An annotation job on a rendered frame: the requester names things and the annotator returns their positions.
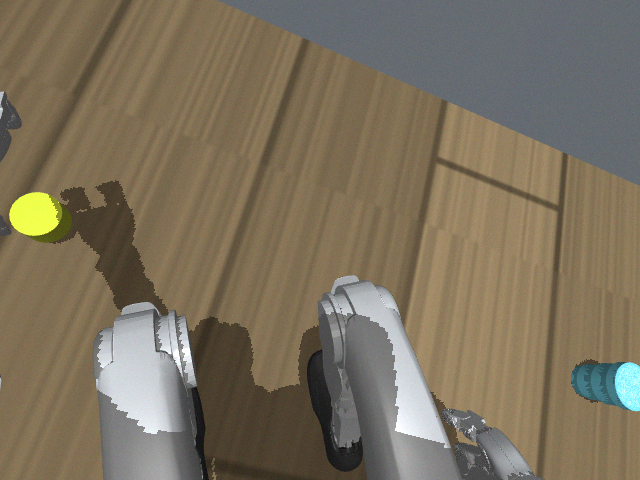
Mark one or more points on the right robot hand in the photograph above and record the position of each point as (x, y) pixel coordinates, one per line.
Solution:
(495, 458)

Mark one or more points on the left robot hand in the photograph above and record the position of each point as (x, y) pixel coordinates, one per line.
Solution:
(9, 119)

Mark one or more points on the left robot foot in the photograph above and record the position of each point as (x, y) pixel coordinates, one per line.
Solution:
(200, 433)

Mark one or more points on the right robot foot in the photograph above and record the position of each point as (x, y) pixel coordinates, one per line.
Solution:
(343, 459)

